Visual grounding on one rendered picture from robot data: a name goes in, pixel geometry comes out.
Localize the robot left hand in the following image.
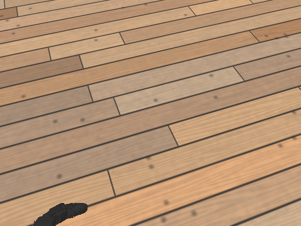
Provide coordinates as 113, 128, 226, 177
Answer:
33, 202, 88, 226

